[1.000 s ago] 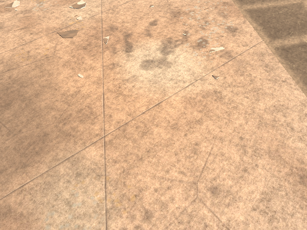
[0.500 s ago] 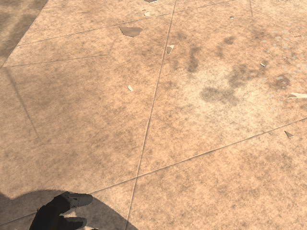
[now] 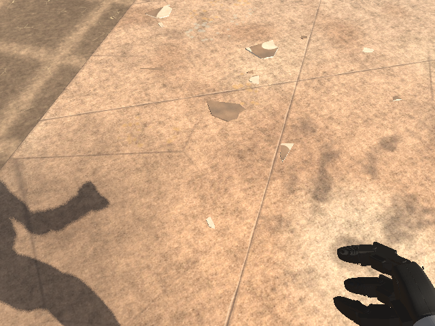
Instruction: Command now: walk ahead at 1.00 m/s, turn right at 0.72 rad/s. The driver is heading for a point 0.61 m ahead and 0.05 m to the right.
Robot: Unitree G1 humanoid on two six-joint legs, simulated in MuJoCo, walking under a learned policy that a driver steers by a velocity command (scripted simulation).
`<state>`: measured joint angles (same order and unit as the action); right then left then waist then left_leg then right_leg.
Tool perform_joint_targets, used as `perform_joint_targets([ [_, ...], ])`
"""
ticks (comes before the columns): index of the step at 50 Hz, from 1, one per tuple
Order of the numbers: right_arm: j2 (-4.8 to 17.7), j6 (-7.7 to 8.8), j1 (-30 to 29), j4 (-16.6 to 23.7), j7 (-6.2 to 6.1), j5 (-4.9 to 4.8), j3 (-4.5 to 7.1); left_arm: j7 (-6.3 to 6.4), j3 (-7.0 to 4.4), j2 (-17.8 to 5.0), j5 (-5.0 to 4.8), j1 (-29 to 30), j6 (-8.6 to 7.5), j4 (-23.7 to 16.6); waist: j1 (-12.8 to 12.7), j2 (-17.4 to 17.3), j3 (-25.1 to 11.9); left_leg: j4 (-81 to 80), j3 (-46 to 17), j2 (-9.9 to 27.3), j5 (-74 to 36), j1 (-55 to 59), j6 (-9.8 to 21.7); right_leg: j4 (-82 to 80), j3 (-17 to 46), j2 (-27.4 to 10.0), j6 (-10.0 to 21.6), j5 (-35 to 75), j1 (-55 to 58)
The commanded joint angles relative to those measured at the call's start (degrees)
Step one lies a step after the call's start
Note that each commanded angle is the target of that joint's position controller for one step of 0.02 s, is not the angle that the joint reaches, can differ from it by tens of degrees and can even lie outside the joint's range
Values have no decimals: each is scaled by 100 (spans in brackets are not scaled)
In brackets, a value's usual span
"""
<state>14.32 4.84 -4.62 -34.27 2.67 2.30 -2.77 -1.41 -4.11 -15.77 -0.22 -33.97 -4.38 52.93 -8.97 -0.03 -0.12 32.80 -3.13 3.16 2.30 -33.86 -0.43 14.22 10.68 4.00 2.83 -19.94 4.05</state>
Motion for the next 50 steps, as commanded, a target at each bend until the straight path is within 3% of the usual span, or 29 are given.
perform_joint_targets([
  [1, 1012, 70, 1152, -112, -197, 16, 439, 18, -298, -1304, -8, 637, -86, -504, 1200, 77, -396, -325, 436, -494, 500, 2973, 114, 1321, 591, -753, 551, 3886, -1602],
  [2, 1228, 107, 2119, -301, -306, 76, 558, 0, -301, -1280, -22, 804, -103, -565, 1705, 13, -943, -175, 111, -56, 901, 4249, 227, 2804, 437, -480, 422, 3505, -2339],
  [3, 1704, 110, 3386, -413, -434, 205, 726, 32, -136, -625, 15, 944, -161, -765, 2111, -787, -1830, -423, -1570, 1502, 3170, 5452, 387, 4808, 52, -169, 403, 1067, -3211],
  [4, 2041, 28, 3023, -388, -421, 219, 807, 45, 7, -194, -229, 475, -122, -1125, 1493, -2292, -2308, -1865, -4636, 2572, 4841, 5769, 866, 6230, -409, 131, 334, -734, -4526],
  [5, 1464, -18, 2423, -308, -416, 154, 757, 98, -9, -516, -55, 910, 3, -972, 1391, -1271, -1207, -2010, -4272, 2311, 5014, 4957, 937, 6620, -533, -376, 379, -189, -5166],
  [6, 984, 1, 2155, -303, -387, 96, 653, 52, -30, -587, 55, 1362, 69, -986, 1395, -613, -561, -1855, -3116, 2020, 3928, 4343, 880, 6416, -637, -600, 361, 208, -5225],
  [7, 778, 23, 2125, -422, -354, 111, 610, -15, -29, -528, 86, 1585, 120, -988, 1307, -294, -174, -1907, -2234, 1762, 2661, 3786, 821, 6190, -644, -767, 306, 370, -5045],
  [11, 409, 200, 2500, -964, -290, -108, 528, -219, 57, -164, 203, 2225, 417, -1359, 991, -510, 289, -2161, -324, 1296, 358, 3283, 506, 5942, -767, -1073, 219, 535, -5217],
  [15, 558, 303, 2209, -1086, -290, -99, 563, -381, 185, -219, 186, 3072, 415, -1915, 732, -437, 555, -2530, 1083, 989, -989, 2869, 364, 4717, -1152, -1031, 267, 1656, -4955],
  [18, 834, 328, 2600, -1291, -314, -100, 577, -483, 301, -177, 215, 3550, 359, -2032, 796, -107, 790, -2831, 1684, 842, -2847, 2554, 332, 3088, -1867, -515, 539, 2248, -3540],
  [20, 1259, 259, 2839, -1354, -355, -95, 647, -400, 264, -371, 240, 3156, 327, -1815, 548, -397, 430, -2139, 1701, 1017, -5363, 3182, 360, 2842, -2036, -21, 712, 1930, -2779],
  [22, 1601, 70, 2681, -1324, -414, -60, 710, -261, 111, -743, 308, 1574, 253, -1269, -261, -581, -375, 104, 1630, 1140, -6313, 3305, 440, 2477, -1770, 299, 942, 1421, -1154],
  [23, 1551, 21, 2580, -1294, -416, -103, 687, -156, 9, -916, 389, 612, 216, -906, -669, -415, -713, 1811, 1740, 904, -5384, 2799, 396, 1622, -1503, 206, 1043, 1955, 53],
  [24, 879, 24, 3083, -1248, -333, -15, 571, -25, -95, -1352, 411, 883, 228, -797, 117, 706, -847, 3959, 1563, 138, 1427, 1223, 260, 2092, -301, -932, 1031, 3030, 1272],
  [25, 728, -10, 3810, -935, -346, -391, 472, 30, -249, -1911, 345, 1073, 261, -1124, 468, 1538, -2459, 6339, 617, -417, 3242, -443, 66, 1978, 2767, -2766, 2282, 5034, 3016],
  [26, 1145, 36, 2782, -817, -413, -288, 540, 80, -246, -1604, 154, 1017, 276, -1219, 83, -18, -2400, 6193, 18, -180, 2294, -572, 77, 1493, 2326, -2409, 2031, 5788, 2357],
  [27, 911, 68, 2605, -727, -403, -329, 475, 138, -195, -1464, 92, 1329, 243, -1048, 436, 77, -1367, 5675, 73, -3, 2049, -689, 74, 1258, 1627, -2272, 1900, 5836, 1369],
  [28, 1084, 240, 2489, -750, -446, -479, 558, -1, -94, -1058, -148, 1953, 56, -1337, 580, -466, -953, 5235, -214, 118, 2369, -519, -42, 832, 1531, -1976, 1811, 4780, 426],
  [30, 1066, 131, 2550, -856, -460, -470, 643, -30, -7, -808, -16, 2469, -92, -1341, 1054, -404, -354, 4590, -170, 409, 2121, 86, -138, 442, 859, -1797, 1634, 4864, -1033],
  [33, 579, 7, 2332, -761, -456, -271, 596, 9, 50, -596, -36, 2527, -175, -1151, 1211, -105, -23, 3021, 75, 373, 1713, 457, -232, 158, -67, -1315, 1373, 5486, -2046],
  [36, 268, 69, 1746, -636, -373, -176, 498, 181, 27, -636, -26, 2416, -76, -1039, 970, 188, -247, 1104, 454, -23, -86, 899, -229, 240, -894, -697, 1001, 5451, -2058],
  [40, 471, 132, 985, -451, -177, -207, 543, 263, 18, -680, -62, 1882, 72, -748, 601, 351, -300, -219, 321, -262, -1372, 1039, -72, 452, -615, -940, 752, 4218, -1348],
  [42, 709, 169, 1064, -477, -121, -139, 634, 261, 12, -693, -16, 1951, 117, -680, 753, 429, -281, -451, 232, -279, -1161, 1146, 143, 882, -397, -1117, 673, 4051, -1061],
  [44, 884, 209, 1818, -775, -127, -44, 730, 248, 27, -634, 6, 2127, 152, -687, 1177, 284, -529, -850, 332, -348, -2000, 2045, 366, 1966, -511, -826, 400, 4215, -1041],
  [45, 1188, 221, 2024, -767, -168, 36, 776, 226, 66, -503, 101, 1857, 131, -732, 1117, -331, -980, -427, -284, 354, -4654, 3164, 697, 3082, -677, -357, 107, 2806, -1647],
  [46, 945, 156, 2075, -718, -197, 158, 644, 179, 202, -83, 43, 805, 126, -490, 867, -1470, -1924, -186, -1877, 1875, -6215, 4611, 1980, 4952, -575, 92, -356, -1130, -2825],
  [47, 564, 73, 2297, -790, -168, 7, 571, 119, 143, -503, -79, 798, 190, -335, 1118, -1124, -2436, -394, -2445, 1988, -5261, 4694, 2204, 5401, -71, 55, -433, -2153, -3020],
  [48, 638, 3, 1935, -744, -151, -135, 580, 123, 47, -800, -143, 1328, 298, -455, 1134, -601, -1899, -627, -2247, 1766, -3773, 4140, 1976, 5646, -20, -168, -511, -1944, -3244],
  [50, 551, -155, 1126, -653, -180, -177, 527, 254, 5, -706, -82, 1910, 588, -549, 904, -120, -849, -1272, -1849, 1366, -863, 2562, 1547, 5144, -403, -503, -612, -1397, -3294],
])
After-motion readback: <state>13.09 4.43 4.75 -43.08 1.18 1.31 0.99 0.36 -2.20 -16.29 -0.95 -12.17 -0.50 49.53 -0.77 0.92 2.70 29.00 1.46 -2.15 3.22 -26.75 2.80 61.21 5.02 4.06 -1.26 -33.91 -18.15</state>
